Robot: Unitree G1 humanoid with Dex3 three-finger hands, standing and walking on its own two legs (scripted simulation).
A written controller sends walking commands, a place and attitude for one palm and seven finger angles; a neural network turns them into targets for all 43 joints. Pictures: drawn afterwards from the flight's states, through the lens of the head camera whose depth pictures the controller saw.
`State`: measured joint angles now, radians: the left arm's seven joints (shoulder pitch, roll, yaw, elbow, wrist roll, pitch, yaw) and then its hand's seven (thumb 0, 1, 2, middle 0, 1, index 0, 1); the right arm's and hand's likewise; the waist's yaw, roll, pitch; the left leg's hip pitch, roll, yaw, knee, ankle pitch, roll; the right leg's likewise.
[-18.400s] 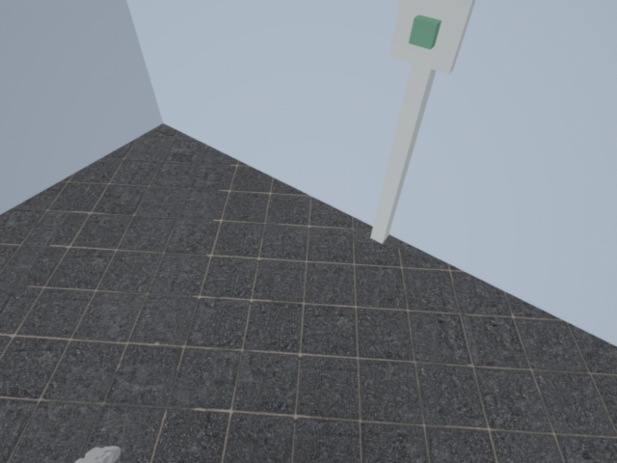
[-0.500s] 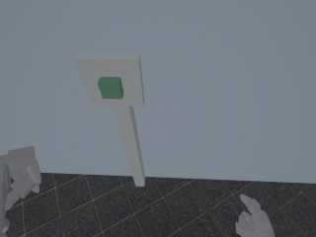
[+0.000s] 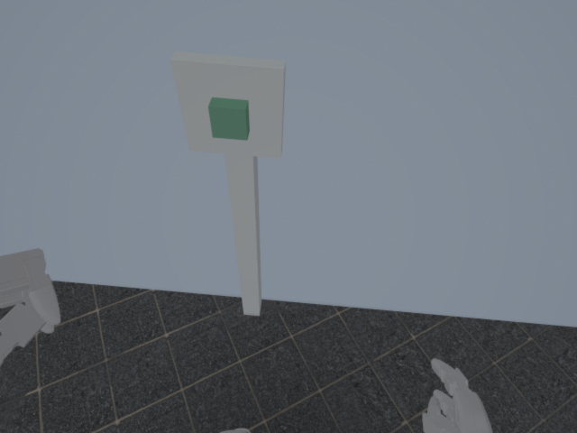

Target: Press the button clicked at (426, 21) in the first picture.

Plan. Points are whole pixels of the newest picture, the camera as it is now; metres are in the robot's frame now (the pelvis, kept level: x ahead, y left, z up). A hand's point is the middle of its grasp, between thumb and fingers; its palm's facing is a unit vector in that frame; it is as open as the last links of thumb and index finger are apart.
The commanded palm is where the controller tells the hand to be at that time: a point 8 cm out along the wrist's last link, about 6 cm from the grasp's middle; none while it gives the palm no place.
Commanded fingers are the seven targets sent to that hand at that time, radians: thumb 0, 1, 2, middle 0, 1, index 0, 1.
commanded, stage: step back with the hand held close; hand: left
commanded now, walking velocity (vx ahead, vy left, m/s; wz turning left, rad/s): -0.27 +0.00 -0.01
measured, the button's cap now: (230, 118) +0.58 +0.14 +0.12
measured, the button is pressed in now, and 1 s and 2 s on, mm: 0 0 0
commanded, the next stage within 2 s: stop stepping back and stand still in 0.52 s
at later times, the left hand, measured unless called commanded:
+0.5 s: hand out of the picture +0.12 +0.26 +0.19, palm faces +0.37 -0.83 -0.41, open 3.1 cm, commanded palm +0.06 +0.30 +0.19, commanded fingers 0.00 0.90 0.90 -1.30 -1.50 -1.30 -1.50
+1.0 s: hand out of the picture +0.02 +0.26 +0.17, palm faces +0.36 -0.87 -0.34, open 3.1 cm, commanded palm -0.04 +0.29 +0.19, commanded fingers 0.00 0.90 0.90 -1.30 -1.50 -1.30 -1.50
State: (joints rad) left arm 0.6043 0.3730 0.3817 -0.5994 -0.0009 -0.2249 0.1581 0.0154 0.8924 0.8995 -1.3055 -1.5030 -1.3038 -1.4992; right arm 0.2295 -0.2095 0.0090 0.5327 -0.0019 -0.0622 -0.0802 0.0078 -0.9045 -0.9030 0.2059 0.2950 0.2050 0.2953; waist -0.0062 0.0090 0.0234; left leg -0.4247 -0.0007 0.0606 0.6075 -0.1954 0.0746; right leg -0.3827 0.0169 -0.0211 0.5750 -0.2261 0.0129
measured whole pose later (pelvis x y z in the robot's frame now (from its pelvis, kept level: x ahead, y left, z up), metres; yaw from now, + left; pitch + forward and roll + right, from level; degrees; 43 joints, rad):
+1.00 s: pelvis -0.19 +0.03 +0.01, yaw -5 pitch -1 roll +0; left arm 0.55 0.35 0.37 -0.50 -0.03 -0.19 0.17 0.01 0.89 0.90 -1.31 -1.50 -1.31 -1.50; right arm 0.29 -0.22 -0.01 0.68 0.00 -0.11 -0.09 0.01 -0.91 -0.90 0.20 0.29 0.20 0.29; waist -0.02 -0.05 -0.05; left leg -0.34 -0.02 0.04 0.52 -0.17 0.05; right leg -0.18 -0.02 -0.02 0.62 -0.43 0.01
